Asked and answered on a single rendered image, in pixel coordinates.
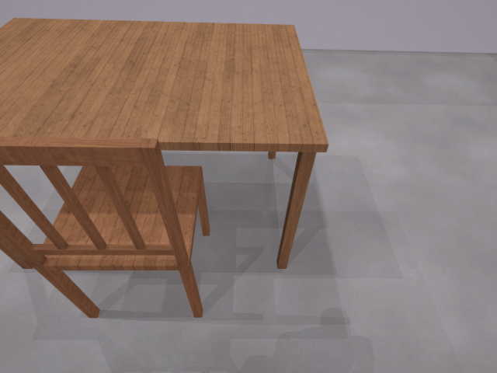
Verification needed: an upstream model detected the table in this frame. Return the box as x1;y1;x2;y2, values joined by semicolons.
0;18;328;269

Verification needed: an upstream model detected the chair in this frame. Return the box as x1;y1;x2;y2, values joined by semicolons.
0;137;210;318

